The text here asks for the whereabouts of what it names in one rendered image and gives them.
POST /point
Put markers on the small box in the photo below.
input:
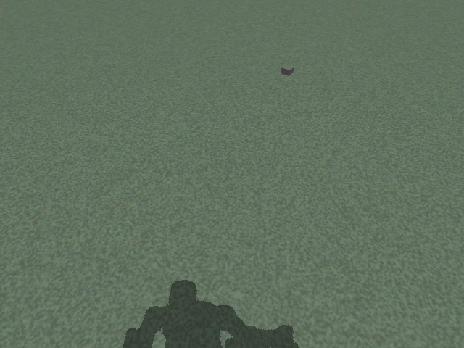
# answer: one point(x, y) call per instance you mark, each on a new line
point(287, 70)

